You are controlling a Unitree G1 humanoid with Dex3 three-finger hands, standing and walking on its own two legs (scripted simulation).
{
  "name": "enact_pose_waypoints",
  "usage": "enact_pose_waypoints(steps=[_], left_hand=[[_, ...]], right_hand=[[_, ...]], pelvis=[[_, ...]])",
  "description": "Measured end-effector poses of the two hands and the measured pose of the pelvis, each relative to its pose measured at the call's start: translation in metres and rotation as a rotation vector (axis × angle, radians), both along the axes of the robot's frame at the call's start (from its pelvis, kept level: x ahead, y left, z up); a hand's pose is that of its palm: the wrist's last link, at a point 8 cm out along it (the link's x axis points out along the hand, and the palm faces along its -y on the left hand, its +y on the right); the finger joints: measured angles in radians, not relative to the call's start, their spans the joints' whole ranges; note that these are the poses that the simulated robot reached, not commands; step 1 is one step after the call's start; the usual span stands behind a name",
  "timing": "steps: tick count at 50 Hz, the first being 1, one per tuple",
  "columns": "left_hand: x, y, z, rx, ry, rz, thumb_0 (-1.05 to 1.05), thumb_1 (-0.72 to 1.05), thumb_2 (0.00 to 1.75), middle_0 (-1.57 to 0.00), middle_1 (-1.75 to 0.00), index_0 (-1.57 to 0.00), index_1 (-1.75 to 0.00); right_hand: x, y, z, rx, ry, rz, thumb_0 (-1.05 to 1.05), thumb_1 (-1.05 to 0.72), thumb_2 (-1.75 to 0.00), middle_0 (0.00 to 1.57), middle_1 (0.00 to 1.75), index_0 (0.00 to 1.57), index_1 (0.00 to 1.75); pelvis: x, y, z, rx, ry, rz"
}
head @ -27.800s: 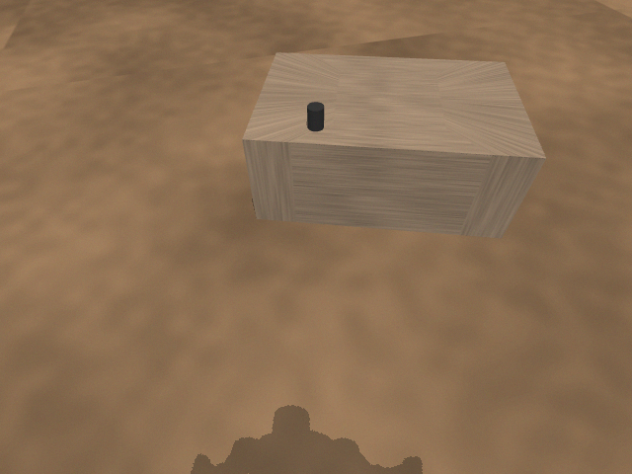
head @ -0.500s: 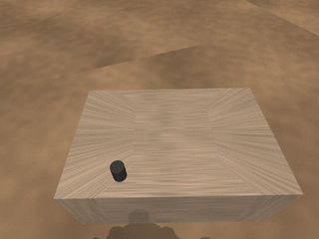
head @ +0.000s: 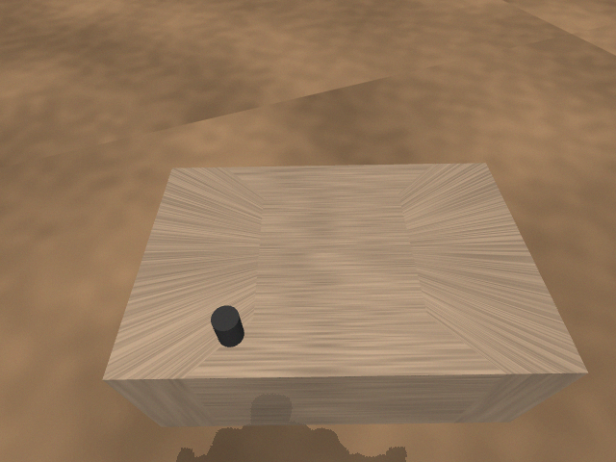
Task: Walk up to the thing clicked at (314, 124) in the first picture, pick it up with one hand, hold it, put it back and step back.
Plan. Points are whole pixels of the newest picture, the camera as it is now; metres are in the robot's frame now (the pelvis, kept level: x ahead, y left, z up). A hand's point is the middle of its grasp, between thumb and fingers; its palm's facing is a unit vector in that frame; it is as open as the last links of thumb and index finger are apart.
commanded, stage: step back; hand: left
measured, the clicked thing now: (228, 326) +0.45 +0.20 -0.32
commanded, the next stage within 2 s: none
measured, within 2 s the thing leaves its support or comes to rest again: neither
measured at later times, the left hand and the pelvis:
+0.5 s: hand out of the picture -0.02 +0.25 -0.16, palm faces +0.04 -0.90 -0.43, open 7.3 cm; pelvis -0.09 -0.02 -0.02, yaw +3 degrees
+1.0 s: hand out of the picture -0.12 +0.27 -0.17, palm faces +0.00 -0.91 -0.41, open 7.3 cm; pelvis -0.21 +0.00 -0.03, yaw +0 degrees
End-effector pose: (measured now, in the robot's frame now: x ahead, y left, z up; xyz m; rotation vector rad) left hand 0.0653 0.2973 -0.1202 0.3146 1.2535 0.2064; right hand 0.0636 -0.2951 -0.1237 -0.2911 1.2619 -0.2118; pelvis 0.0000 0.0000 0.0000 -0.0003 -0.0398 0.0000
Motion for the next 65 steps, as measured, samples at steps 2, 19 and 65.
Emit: enact_pose_waypoints(steps=[2, 19, 65], left_hand=[[0.0, 0.003, -0.002, 0.007, -0.007, 0.011, 0.0, 0.91, 0.9, -0.2, -0.3, -0.21, -0.3], [-0.072, -0.008, -0.006, 0.092, 0.009, 0.014, 0.0, 0.91, 0.9, -0.2, -0.3, -0.21, -0.3], [-0.259, 0.02, 0.016, 0.113, -0.168, -0.027, 0.01, 0.9, 0.9, -0.21, -0.3, -0.21, -0.3]], right_hand=[[0.002, -0.003, -0.001, -0.005, -0.005, -0.004, 0.01, -0.9, -0.9, 0.21, 0.3, 0.2, 0.3], [-0.003, -0.042, -0.029, -0.034, -0.107, 0.053, 0.01, -0.91, -0.9, 0.21, 0.3, 0.2, 0.3], [-0.279, -0.017, -0.019, -0.059, 0.01, 0.072, 0.01, -0.91, -0.9, 0.21, 0.3, 0.2, 0.3]], pelvis=[[-0.006, 0.0, -0.003, -0.004, 0.002, 0.002], [-0.073, -0.025, -0.03, 0.026, 0.011, 0.016], [-0.297, 0.003, -0.021, 0.01, 0.003, 0.052]])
